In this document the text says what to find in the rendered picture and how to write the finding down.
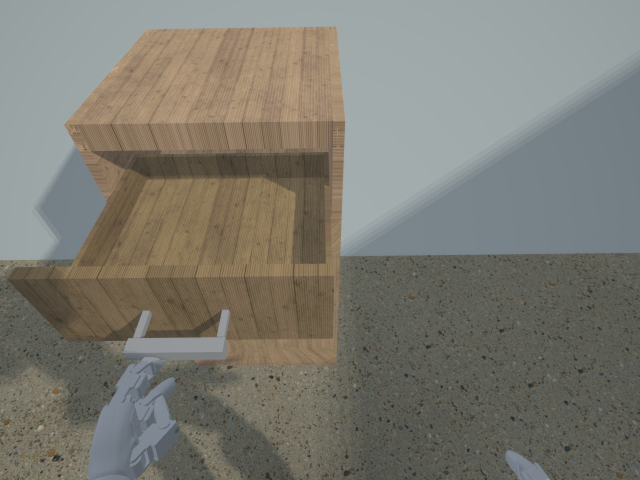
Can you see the left robot hand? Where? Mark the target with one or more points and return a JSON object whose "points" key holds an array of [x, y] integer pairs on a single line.
{"points": [[126, 439]]}

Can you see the right robot hand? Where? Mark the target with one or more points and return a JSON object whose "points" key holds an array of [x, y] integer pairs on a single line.
{"points": [[524, 469]]}

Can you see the drawer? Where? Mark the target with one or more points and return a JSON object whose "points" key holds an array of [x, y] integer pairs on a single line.
{"points": [[186, 236]]}

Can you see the cabinet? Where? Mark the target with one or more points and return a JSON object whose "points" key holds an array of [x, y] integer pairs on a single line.
{"points": [[224, 90]]}

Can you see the handle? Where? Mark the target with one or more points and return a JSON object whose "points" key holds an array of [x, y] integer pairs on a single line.
{"points": [[197, 348]]}

